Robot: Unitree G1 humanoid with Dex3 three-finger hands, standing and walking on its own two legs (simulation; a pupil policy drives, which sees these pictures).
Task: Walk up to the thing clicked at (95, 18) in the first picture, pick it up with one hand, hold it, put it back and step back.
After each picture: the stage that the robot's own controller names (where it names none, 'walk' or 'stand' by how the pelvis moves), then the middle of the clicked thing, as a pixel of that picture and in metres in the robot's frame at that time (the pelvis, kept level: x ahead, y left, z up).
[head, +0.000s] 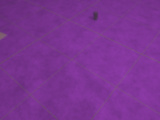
stand; (95, 15) +2.05 -0.24 -0.72
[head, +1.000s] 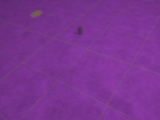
walk; (80, 30) +1.91 +0.12 -0.69
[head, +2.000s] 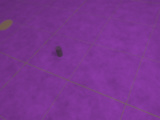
walk; (59, 51) +1.28 +0.37 -0.71
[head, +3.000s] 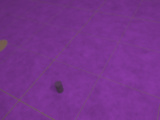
walk; (59, 87) +0.85 +0.31 -0.72
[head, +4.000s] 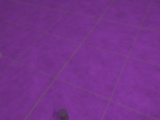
walk; (63, 115) +0.55 +0.23 -0.72
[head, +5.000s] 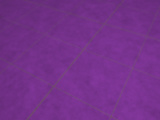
stand; out of the picture +0.41 +0.20 -0.70
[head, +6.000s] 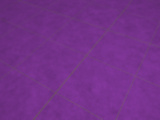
stand; out of the picture +0.37 +0.18 -0.72
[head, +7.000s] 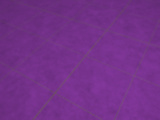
stand; out of the picture +0.38 +0.20 -0.73
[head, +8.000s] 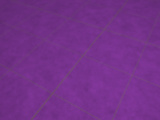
stand; out of the picture +0.37 +0.21 -0.73
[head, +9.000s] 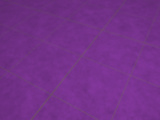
stand; out of the picture +0.36 +0.21 -0.73
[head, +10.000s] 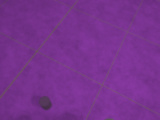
go down; (45, 103) +0.40 +0.21 -0.57
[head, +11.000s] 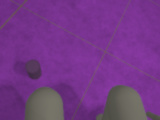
go down; (34, 70) +0.45 +0.22 -0.32
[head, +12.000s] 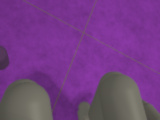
close in; out of the picture +0.44 +0.25 -0.26
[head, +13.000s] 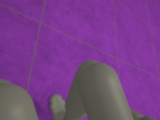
close; out of the picture +0.43 +0.27 -0.22
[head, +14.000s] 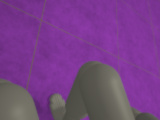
close; out of the picture +0.43 +0.28 -0.22
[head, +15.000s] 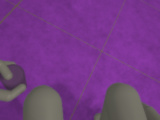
lift; (14, 80) +0.34 +0.24 -0.08
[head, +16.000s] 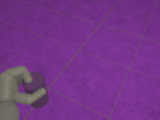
hold; (36, 90) +0.33 +0.16 +0.05
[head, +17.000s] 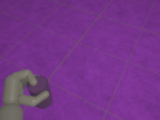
hold; (40, 92) +0.34 +0.16 +0.00
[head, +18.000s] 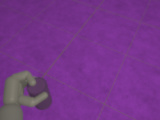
crouch; (40, 94) +0.34 +0.16 -0.04
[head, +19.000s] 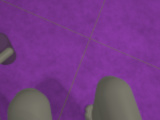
lower; (2, 50) +0.47 +0.22 -0.10
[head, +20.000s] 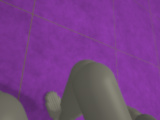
lower; out of the picture +0.43 +0.28 -0.23
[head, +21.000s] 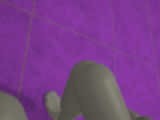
lower; out of the picture +0.43 +0.28 -0.23
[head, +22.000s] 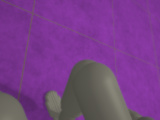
lower; out of the picture +0.44 +0.28 -0.23
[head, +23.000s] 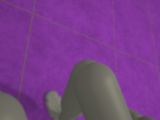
lower; out of the picture +0.44 +0.28 -0.23
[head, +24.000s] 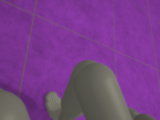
open; out of the picture +0.44 +0.28 -0.23
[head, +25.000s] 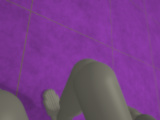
withdraw; out of the picture +0.42 +0.27 -0.23
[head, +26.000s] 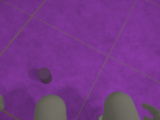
walk; (45, 76) +0.45 +0.19 -0.42
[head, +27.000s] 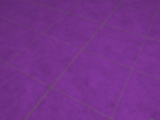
stand; out of the picture +0.38 +0.17 -0.66
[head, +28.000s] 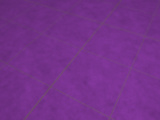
stand; out of the picture +0.39 +0.18 -0.67
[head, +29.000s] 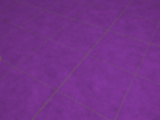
stand; out of the picture +0.40 +0.16 -0.71
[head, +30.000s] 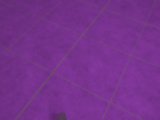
walk; (62, 119) +0.42 +0.14 -0.70
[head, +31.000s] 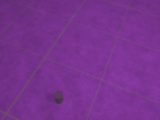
walk; (58, 97) +0.54 +0.15 -0.70
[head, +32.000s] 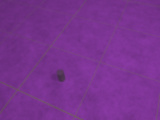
walk; (61, 75) +0.82 +0.25 -0.70
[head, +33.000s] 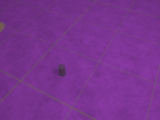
stand; (62, 70) +0.97 +0.20 -0.71
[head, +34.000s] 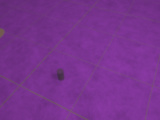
stand; (60, 74) +0.97 +0.22 -0.72
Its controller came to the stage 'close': yes
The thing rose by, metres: 0.71
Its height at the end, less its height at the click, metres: +0.00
